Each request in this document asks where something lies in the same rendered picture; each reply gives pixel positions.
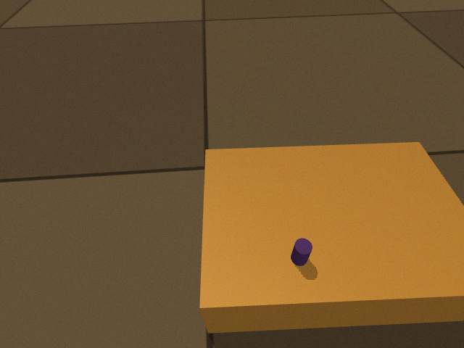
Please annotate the can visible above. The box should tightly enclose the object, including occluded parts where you can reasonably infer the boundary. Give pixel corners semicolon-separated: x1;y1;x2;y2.
291;239;312;266

